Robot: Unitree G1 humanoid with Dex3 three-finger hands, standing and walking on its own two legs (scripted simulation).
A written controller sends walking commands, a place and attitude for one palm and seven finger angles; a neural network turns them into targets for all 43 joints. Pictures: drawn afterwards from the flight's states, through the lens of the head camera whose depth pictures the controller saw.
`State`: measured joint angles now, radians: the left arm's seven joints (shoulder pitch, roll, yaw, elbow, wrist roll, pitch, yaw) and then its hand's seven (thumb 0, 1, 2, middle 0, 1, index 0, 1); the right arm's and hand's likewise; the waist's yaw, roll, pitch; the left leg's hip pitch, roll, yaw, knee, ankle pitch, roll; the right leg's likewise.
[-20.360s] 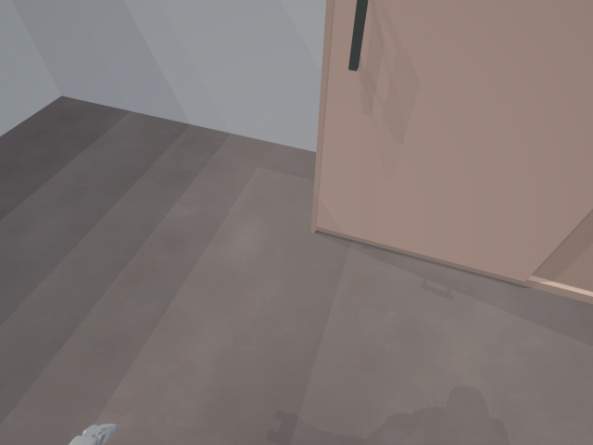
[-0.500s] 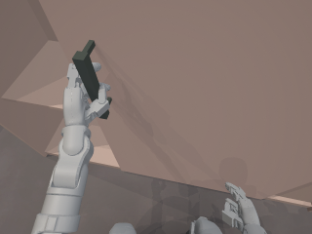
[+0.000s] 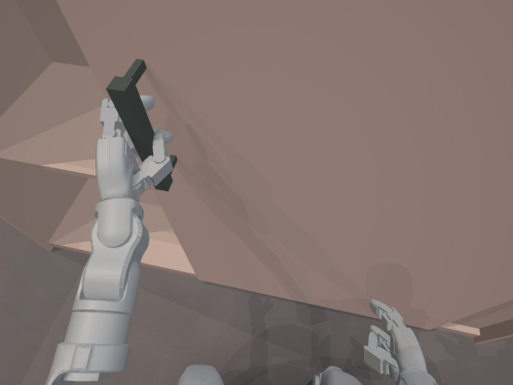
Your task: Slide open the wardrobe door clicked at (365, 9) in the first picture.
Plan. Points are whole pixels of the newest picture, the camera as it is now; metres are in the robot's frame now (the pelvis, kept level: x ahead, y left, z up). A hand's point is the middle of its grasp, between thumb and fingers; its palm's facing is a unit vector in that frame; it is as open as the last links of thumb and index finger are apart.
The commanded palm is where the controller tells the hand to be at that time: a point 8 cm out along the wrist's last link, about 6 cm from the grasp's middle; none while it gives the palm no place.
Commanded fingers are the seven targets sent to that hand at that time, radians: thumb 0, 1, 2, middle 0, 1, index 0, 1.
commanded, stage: step sideways, sliding the door along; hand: left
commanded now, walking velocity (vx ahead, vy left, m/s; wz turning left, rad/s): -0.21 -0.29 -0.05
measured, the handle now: (152, 133) +0.40 +0.24 +0.13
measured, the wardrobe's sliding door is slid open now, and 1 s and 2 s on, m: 0.65 0.68 0.68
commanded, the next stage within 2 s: stop walking and hold the door there in 0.64 s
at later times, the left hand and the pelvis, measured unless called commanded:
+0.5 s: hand (192, 158) +0.36 +0.17 +0.13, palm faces +0.57 -0.82 -0.10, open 7.1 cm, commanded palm +0.31 +0.13 +0.14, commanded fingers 0.00 0.90 0.90 -0.45 -1.40 -0.45 -1.40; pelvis +0.01 -0.12 -0.01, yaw +0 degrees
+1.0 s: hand (183, 161) +0.36 +0.18 +0.13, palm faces +0.62 -0.70 -0.35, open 7.1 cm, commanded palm +0.31 +0.20 +0.12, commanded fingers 0.00 0.90 0.90 -0.45 -1.40 -0.45 -1.40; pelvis +0.03 -0.17 -0.01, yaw -5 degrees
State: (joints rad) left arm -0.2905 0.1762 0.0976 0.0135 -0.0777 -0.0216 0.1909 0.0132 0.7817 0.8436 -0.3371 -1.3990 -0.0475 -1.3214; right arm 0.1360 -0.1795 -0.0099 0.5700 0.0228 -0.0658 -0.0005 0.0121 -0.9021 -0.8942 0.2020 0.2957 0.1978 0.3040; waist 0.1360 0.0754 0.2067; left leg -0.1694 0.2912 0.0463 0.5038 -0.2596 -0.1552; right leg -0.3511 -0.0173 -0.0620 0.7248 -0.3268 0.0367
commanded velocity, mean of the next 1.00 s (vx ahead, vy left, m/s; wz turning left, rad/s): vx -0.15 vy -0.16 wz -0.04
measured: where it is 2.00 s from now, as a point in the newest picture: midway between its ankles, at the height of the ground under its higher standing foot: outside the picture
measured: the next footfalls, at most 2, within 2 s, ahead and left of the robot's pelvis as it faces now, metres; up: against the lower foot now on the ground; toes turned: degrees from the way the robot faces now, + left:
right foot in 0.04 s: +0.08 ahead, -0.16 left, +0.00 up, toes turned -4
left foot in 0.18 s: +0.03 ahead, +0.13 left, +0.00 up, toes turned +9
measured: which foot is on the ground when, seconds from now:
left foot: down 0.00-0.06, up 0.08-0.16, down 0.18-0.48, up 0.50-0.58, down 0.60-0.86, up 0.88-1.00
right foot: up 0.00-0.02, down 0.04-0.18, up 0.20-0.44, down 0.46-0.60, up 0.62-0.86, down 0.88-1.00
